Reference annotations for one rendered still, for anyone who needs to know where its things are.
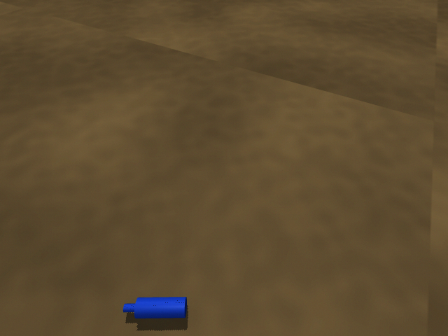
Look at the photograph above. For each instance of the bottle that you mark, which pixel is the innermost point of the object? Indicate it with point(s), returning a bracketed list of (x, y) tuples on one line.
[(158, 307)]

